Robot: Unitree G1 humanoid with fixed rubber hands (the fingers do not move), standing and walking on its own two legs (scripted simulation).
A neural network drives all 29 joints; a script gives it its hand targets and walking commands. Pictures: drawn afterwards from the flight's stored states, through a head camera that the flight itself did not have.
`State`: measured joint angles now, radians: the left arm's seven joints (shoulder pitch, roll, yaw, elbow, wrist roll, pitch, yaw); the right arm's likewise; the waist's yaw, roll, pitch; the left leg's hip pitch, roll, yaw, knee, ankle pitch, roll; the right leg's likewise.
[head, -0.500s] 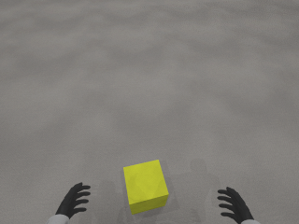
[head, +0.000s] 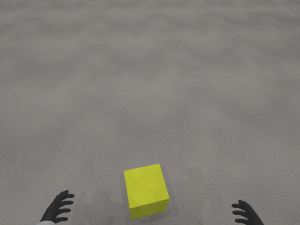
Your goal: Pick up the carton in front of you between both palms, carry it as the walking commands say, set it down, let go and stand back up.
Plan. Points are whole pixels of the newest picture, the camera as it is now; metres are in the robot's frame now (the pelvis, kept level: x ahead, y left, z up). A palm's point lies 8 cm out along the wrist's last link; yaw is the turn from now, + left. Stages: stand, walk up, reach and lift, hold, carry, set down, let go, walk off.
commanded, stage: stand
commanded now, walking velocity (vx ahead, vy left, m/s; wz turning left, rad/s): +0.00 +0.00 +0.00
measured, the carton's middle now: (145, 192) +0.42 +0.01 -0.64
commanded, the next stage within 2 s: none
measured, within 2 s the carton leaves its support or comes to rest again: neither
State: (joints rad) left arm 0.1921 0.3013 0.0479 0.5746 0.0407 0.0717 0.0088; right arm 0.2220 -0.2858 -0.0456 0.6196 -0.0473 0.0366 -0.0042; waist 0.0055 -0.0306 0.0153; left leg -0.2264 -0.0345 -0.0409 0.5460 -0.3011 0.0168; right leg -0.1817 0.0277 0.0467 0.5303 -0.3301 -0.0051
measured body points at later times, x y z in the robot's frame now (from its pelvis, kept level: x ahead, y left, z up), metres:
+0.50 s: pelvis +0.02 +0.01 +0.00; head +0.03 +0.03 +0.45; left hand +0.16 +0.30 -0.10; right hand +0.15 -0.29 -0.09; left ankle +0.00 +0.11 -0.73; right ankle -0.03 -0.12 -0.73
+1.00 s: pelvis +0.00 +0.01 +0.01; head +0.00 +0.02 +0.46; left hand +0.12 +0.31 -0.11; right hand +0.11 -0.30 -0.09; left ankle +0.00 +0.11 -0.73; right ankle -0.03 -0.12 -0.73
